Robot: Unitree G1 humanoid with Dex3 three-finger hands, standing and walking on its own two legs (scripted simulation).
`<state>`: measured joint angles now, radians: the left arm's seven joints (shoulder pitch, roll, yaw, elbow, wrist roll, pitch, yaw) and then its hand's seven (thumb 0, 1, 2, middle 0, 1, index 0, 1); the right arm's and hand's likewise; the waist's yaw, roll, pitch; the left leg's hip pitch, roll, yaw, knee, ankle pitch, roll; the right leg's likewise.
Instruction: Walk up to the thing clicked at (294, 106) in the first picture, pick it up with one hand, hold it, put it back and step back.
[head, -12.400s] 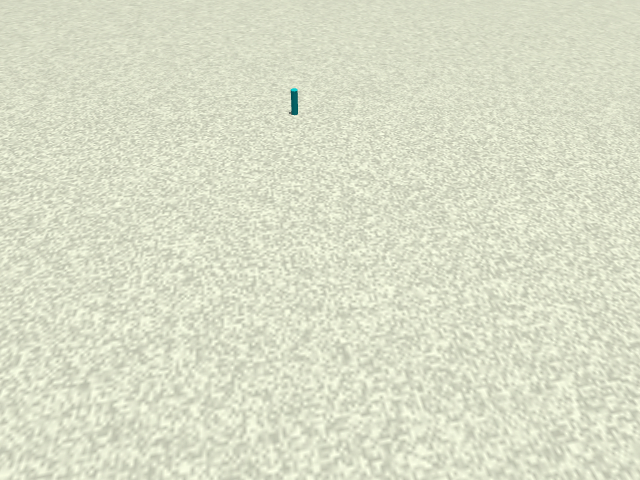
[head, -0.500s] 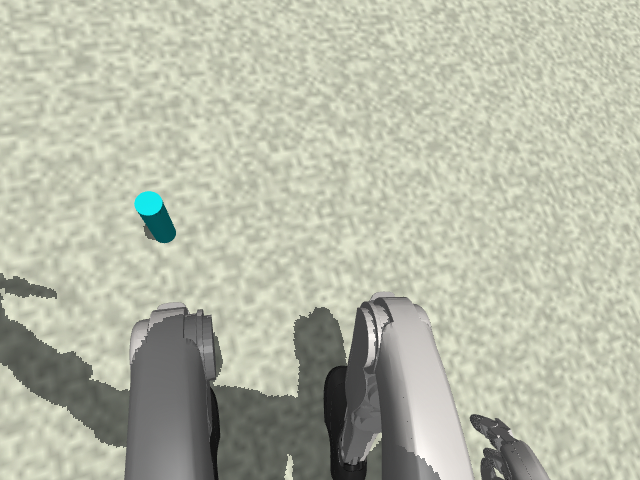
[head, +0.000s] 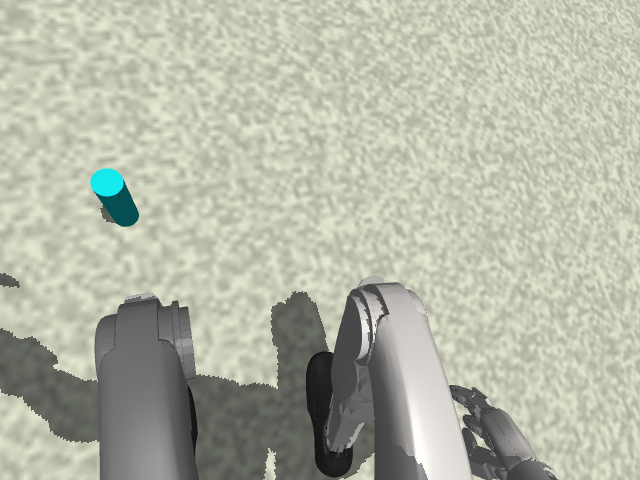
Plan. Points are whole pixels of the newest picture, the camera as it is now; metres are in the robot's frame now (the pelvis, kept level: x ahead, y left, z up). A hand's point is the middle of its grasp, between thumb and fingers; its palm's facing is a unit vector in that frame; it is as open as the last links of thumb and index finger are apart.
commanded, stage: approach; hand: left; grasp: from the side
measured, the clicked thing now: (117, 200) +0.49 +0.24 -0.27
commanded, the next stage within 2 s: close in in 0.22 s
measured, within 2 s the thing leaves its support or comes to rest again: neither
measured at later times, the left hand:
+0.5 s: hand (69, 200) +0.46 +0.28 -0.19, palm faces +0.09 -0.99 +0.04, open 17.6 cm
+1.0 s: hand (102, 209) +0.46 +0.25 -0.22, palm faces +0.15 -0.99 +0.01, open 17.5 cm
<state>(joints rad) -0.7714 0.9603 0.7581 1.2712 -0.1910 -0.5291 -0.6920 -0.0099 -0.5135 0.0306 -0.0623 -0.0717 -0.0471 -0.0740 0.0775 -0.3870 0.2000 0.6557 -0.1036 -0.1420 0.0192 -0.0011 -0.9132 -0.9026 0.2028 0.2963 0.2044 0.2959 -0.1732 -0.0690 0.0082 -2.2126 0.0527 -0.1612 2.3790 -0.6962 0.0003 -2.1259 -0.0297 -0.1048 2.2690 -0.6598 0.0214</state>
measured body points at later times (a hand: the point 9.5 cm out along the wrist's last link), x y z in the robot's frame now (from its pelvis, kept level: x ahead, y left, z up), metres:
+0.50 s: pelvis -0.01 +0.01 -0.05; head +0.24 +0.14 +0.29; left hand +0.45 +0.33 -0.19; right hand +0.13 -0.26 -0.10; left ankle +0.08 +0.13 -0.31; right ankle +0.11 -0.13 -0.31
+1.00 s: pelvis -0.02 +0.01 -0.06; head +0.23 +0.16 +0.28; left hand +0.45 +0.30 -0.22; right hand +0.10 -0.25 -0.09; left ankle +0.08 +0.13 -0.31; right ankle +0.11 -0.13 -0.31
